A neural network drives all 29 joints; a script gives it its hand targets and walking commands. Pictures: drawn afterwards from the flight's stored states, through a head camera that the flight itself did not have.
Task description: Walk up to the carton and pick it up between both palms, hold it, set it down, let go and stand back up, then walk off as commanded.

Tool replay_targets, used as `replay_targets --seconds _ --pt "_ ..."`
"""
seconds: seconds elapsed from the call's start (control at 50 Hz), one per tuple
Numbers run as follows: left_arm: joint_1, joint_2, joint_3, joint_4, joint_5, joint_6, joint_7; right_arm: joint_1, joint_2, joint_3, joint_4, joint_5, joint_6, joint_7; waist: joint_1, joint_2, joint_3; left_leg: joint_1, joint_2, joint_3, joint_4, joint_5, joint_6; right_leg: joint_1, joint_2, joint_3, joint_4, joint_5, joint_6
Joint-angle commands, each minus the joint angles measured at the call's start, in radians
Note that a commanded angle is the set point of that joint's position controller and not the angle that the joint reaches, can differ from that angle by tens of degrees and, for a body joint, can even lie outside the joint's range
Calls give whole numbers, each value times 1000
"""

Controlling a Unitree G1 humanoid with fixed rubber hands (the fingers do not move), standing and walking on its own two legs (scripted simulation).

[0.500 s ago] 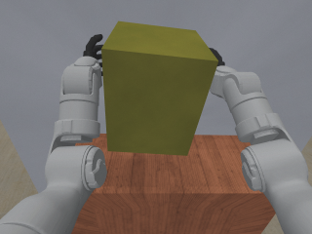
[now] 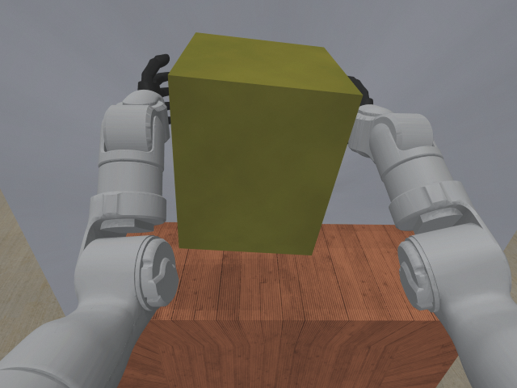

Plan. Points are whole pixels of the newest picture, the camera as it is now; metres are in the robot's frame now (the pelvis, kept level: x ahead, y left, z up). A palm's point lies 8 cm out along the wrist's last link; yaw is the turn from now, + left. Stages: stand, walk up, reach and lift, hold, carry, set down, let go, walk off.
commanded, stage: hold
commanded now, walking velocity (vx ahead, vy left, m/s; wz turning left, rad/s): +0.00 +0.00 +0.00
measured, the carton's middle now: (254, 144) +0.38 +0.01 +0.28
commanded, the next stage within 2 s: set down in 0.16 s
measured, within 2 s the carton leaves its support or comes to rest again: neither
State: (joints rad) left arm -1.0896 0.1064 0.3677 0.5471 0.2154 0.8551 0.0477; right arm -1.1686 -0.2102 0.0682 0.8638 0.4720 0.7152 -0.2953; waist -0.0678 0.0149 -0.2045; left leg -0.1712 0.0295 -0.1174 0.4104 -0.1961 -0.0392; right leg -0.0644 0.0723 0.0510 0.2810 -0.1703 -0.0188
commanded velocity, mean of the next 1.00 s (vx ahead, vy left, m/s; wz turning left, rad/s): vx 0.00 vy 0.00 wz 0.00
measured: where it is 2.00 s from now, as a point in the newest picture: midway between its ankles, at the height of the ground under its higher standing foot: outside the picture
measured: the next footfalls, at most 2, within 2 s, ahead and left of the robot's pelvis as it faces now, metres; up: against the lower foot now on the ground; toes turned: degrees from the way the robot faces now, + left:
none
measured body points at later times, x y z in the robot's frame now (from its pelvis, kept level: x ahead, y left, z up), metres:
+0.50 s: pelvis +0.00 +0.00 +0.00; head -0.09 +0.02 +0.44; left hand +0.40 +0.16 +0.37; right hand +0.40 -0.13 +0.34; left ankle +0.02 +0.14 -0.75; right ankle -0.01 -0.11 -0.75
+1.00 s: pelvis +0.01 +0.00 +0.00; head -0.06 +0.02 +0.44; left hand +0.41 +0.16 +0.29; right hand +0.42 -0.13 +0.25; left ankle +0.02 +0.14 -0.75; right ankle -0.01 -0.11 -0.75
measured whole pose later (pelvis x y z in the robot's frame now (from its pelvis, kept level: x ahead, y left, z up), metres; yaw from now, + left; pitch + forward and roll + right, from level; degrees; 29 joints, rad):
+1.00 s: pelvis +0.01 +0.00 +0.00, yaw +2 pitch -6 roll -1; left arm -0.99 0.09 0.32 0.51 0.25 0.62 0.05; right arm -1.03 -0.10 -0.05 0.91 0.29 0.35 -0.20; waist -0.09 -0.04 -0.05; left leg -0.09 0.02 -0.13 0.39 -0.20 -0.04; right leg 0.02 0.06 0.01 0.28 -0.20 -0.02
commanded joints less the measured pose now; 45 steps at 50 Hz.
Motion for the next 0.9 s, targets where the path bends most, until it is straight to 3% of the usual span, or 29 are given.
replay_targets --seconds 0.0,0.02,0.04,0.08,0.12,0.14,0.16,0.18,0.26,0.28,0.32,0.34,0.38,0.4,0.42,0.48,0.5,0.56,0.58,0.6,0.64,0.66,0.7,0.76,0.78,0.8,0.82,0.84,0.88 --pt "-732 -609 -311 -59 -174 -50 -152 -927 637 109 -404 176 -55 115 -14 37 -314 126 -58 61 -36 223 -4 2 17 -1 -49 212 58" --pt "-781 -637 -340 -96 -189 -53 -151 -913 656 102 -399 168 -51 110 -38 40 -348 122 -70 64 -22 234 -14 26 16 -13 -36 232 69" --pt "-788 -670 -363 -142 -200 -55 -147 -913 661 115 -407 186 -57 116 -21 82 -380 145 -62 59 -16 294 -26 38 30 -17 -23 260 52" --pt "-756 -583 -273 -48 -176 -58 -152 -917 650 126 -387 165 -50 110 2 2 -314 130 -71 67 -19 208 5 9 10 1 -48 222 74" --pt "-757 -604 -271 -64 -162 -54 -154 -868 669 87 -322 147 -40 109 -10 9 -300 114 -64 62 -41 192 4 17 11 -7 -40 199 70" --pt "-738 -605 -285 -45 -167 -48 -158 -889 641 83 -350 151 -45 107 -27 21 -271 113 -60 59 -38 194 -6 10 11 -7 -50 190 67" --pt "-840 -640 -388 -145 -248 -75 -167 -904 637 45 -352 134 -55 118 -72 30 -318 129 -61 73 -64 183 -10 28 36 -15 -33 171 60" --pt "-864 -617 -379 -124 -255 -82 -160 -961 636 42 -367 134 -65 125 -53 48 -319 117 -60 92 -60 156 -13 -26 31 -16 -35 134 64" --pt "-848 -564 -280 -7 -195 -125 -160 -1061 659 59 -345 104 -112 130 12 -4 -315 118 -71 79 -63 162 19 -19 13 -22 -38 123 78" --pt "-879 -577 -276 -36 -183 -142 -162 -1017 658 40 -265 85 -128 137 12 45 -308 115 -69 87 -71 127 4 -34 7 -28 -44 63 66" --pt "-885 -535 -230 -5 -124 -177 -162 -935 649 5 -139 11 -170 152 21 54 -296 147 -74 84 -66 153 5 -21 2 -32 -42 64 53" --pt "-879 -519 -188 36 -116 -191 -166 -987 650 2 -140 8 -193 159 38 22 -299 148 -67 82 -78 144 18 -12 1 -33 -46 45 56" --pt "-841 -491 -175 118 -84 -216 -178 -935 633 -42 -73 -53 -235 162 -2 -3 -233 149 -73 90 -93 70 21 -26 -2 -46 -60 -11 70" --pt "-807 -476 -145 150 -62 -231 -182 -891 623 -104 -5 -86 -250 169 -3 1 -213 145 -71 96 -100 77 23 -28 -9 -51 -56 5 72" --pt "-685 -481 -140 203 -42 -218 -193 -892 615 -66 -49 -96 -267 165 11 -18 -172 165 -74 93 -99 140 22 24 -3 -55 -64 65 70" --pt "-768 -509 -180 140 -66 -260 -199 -845 554 -137 3 -122 -326 166 -54 53 -179 214 -70 97 -81 187 -6 29 4 -71 -61 108 57" --pt "-702 -501 -187 141 -43 -262 -196 -812 559 -100 -5 -119 -340 166 -41 41 -167 244 -72 95 -78 262 -1 50 8 -79 -55 165 63" --pt "-644 -515 -221 125 -70 -267 -203 -851 535 -87 -87 -121 -377 160 -57 6 -181 267 -79 95 -62 344 -4 72 9 -93 -50 240 76" --pt "-662 -537 -230 71 -63 -272 -198 -835 559 -59 -111 -110 -393 161 -41 39 -187 271 -78 101 -60 371 -13 103 5 -97 -51 253 71" --pt "-656 -574 -286 39 -74 -280 -190 -859 553 -57 -167 -126 -410 159 -67 57 -236 272 -67 90 -47 414 -26 124 16 -114 -31 275 62" --pt "-684 -616 -365 -67 -112 -283 -177 -908 592 20 -260 -79 -433 160 -58 80 -314 328 -71 96 -16 532 -40 138 22 -124 -20 375 66" --pt "-668 -615 -372 -50 -115 -283 -170 -873 569 18 -232 -79 -432 159 -80 90 -274 324 -66 87 0 567 -49 120 29 -122 -26 363 60" --pt "-643 -618 -360 -81 -97 -280 -164 -873 603 46 -289 -80 -441 169 -32 62 -310 308 -66 97 -9 507 -33 148 18 -118 -25 327 58" --pt "-631 -663 -437 -153 -129 -278 -144 -892 621 106 -421 -62 -458 168 -45 66 -396 333 -69 92 28 556 -47 169 20 -111 -5 404 65" --pt "-579 -658 -429 -154 -117 -274 -141 -917 653 146 -476 -49 -457 162 6 47 -432 322 -77 104 23 555 -32 211 12 -95 6 487 77" --pt "-627 -666 -461 -189 -145 -275 -136 -899 647 132 -450 -51 -456 157 -34 68 -422 311 -74 96 25 527 -36 186 13 -102 7 471 77" --pt "-618 -663 -439 -151 -125 -277 -136 -871 640 108 -376 -58 -447 165 -41 72 -371 300 -72 90 15 484 -38 158 15 -102 -3 400 72" --pt "-585 -652 -426 -151 -118 -265 -139 -882 643 132 -425 -65 -447 161 -20 37 -393 314 -65 90 15 450 -18 162 7 -90 0 415 79" --pt "-541 -626 -378 -66 -84 -256 -146 -826 627 79 -351 -120 -430 160 -24 16 -303 240 -68 94 -22 349 -14 145 7 -96 -14 283 79"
